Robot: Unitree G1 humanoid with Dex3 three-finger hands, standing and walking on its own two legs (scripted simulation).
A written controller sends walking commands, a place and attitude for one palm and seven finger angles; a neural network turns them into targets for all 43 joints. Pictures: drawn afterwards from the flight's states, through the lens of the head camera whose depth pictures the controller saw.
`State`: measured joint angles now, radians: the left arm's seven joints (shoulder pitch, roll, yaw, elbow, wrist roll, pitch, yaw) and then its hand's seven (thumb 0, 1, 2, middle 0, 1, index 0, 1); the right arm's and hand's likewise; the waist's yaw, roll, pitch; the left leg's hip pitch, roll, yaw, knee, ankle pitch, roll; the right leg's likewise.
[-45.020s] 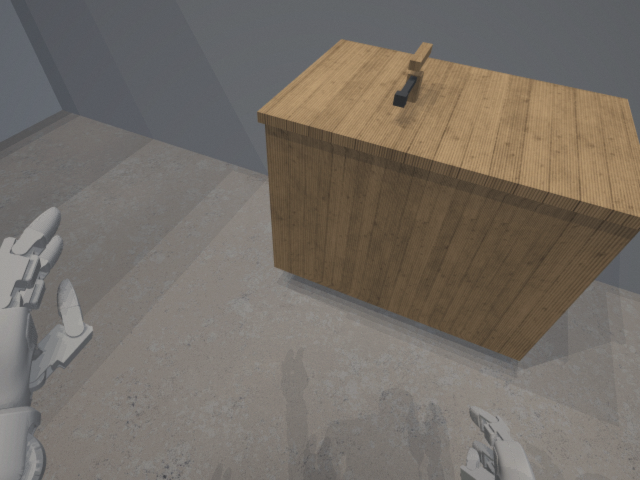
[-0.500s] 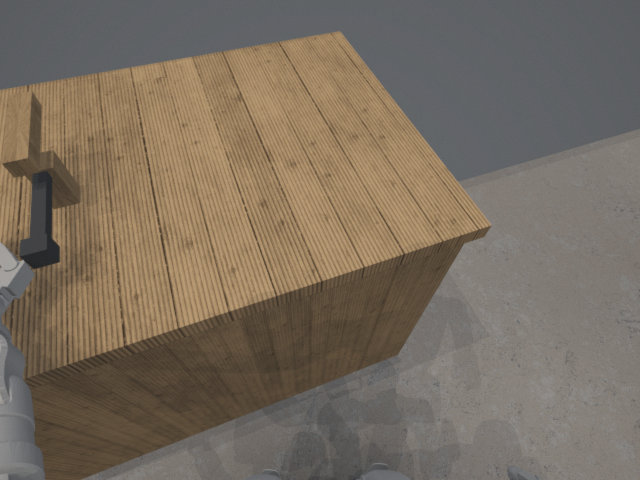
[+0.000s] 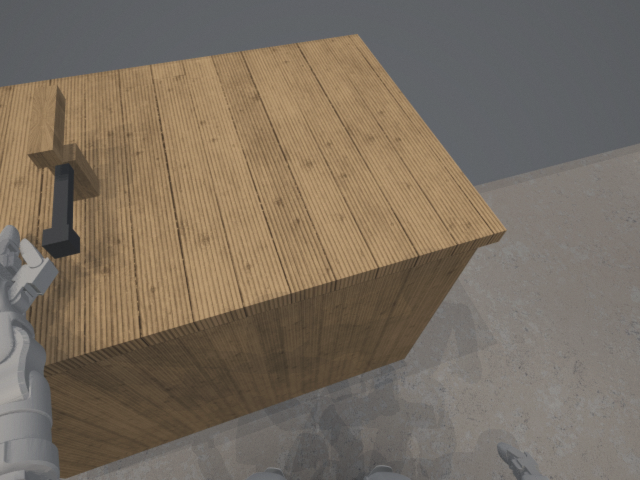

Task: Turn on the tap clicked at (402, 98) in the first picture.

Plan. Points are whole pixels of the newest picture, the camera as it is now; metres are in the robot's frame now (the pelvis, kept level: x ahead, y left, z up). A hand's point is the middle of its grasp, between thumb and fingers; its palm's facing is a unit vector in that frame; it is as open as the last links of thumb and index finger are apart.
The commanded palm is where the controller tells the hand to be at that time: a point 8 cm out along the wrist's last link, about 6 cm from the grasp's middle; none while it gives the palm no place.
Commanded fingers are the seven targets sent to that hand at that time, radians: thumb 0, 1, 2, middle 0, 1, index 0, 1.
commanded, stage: push the lever round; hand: left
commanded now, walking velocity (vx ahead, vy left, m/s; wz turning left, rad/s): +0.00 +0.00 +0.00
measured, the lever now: (61, 241) +0.36 +0.34 +0.07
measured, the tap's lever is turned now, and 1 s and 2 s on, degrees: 0 19 45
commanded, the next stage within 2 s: none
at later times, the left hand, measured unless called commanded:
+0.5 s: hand (77, 263) +0.34 +0.31 +0.07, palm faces +0.59 -0.80 -0.09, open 7.7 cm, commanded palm +0.30 +0.34 +0.07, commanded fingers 0.00 0.90 0.90 -0.15 -0.15 -0.15 -0.15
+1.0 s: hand (108, 252) +0.35 +0.28 +0.07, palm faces +0.67 -0.74 -0.07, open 7.7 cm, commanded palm +0.31 +0.30 +0.07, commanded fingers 0.00 0.90 0.90 -0.15 -0.15 -0.15 -0.15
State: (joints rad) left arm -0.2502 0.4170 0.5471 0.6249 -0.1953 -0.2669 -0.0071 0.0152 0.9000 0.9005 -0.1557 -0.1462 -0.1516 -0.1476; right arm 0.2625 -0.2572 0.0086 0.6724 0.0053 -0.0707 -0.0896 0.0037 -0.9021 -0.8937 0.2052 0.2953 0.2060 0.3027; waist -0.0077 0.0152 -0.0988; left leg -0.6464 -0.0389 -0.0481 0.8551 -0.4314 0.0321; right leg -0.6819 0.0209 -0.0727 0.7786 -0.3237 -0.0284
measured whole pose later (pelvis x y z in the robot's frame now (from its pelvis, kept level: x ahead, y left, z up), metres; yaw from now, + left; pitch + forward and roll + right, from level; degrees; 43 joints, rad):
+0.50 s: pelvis +0.00 -0.01 +0.00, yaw +0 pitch +12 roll -1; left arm -0.23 0.34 0.49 0.57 -0.17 -0.29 0.11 0.03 0.94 0.91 -0.16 -0.15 -0.15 -0.15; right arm 0.26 -0.25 0.00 0.70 0.00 -0.07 -0.08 0.00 -0.90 -0.89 0.20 0.30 0.21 0.30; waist -0.01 0.02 -0.09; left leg -0.61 -0.03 -0.05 0.84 -0.43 0.02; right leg -0.66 0.03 -0.08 0.78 -0.33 -0.05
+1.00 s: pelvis +0.00 -0.03 +0.00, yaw +0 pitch +12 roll -1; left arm -0.29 0.28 0.45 0.60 -0.11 -0.28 0.29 0.01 0.93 0.91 -0.16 -0.15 -0.15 -0.15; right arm 0.25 -0.25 0.00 0.71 -0.01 -0.05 -0.07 0.00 -0.90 -0.89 0.20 0.30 0.20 0.30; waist -0.02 0.02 -0.11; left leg -0.62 -0.03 -0.06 0.84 -0.42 0.00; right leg -0.67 0.03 -0.08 0.79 -0.33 -0.06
